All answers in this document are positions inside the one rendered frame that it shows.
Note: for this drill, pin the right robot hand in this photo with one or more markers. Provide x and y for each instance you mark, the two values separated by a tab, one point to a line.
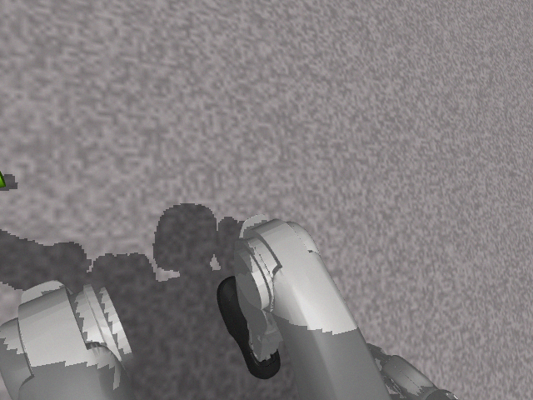
402	377

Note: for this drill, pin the right robot foot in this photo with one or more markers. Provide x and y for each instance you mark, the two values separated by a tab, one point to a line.
237	326

